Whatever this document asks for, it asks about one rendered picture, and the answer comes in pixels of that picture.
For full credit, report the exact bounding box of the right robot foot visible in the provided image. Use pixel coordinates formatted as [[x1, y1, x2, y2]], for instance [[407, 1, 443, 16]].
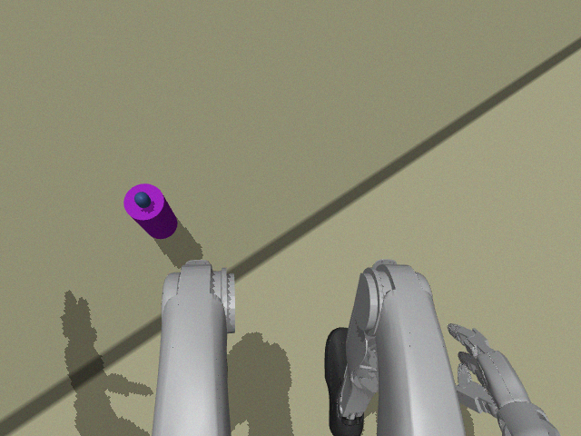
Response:
[[325, 327, 364, 436]]

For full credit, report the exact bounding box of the right robot hand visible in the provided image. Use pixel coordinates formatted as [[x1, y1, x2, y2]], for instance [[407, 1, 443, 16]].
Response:
[[448, 323, 531, 418]]

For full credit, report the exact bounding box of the right robot arm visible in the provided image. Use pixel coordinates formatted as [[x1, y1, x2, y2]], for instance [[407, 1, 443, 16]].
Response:
[[497, 401, 561, 436]]

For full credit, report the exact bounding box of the bottle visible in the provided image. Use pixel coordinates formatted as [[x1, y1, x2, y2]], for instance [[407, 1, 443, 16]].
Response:
[[123, 183, 177, 239]]

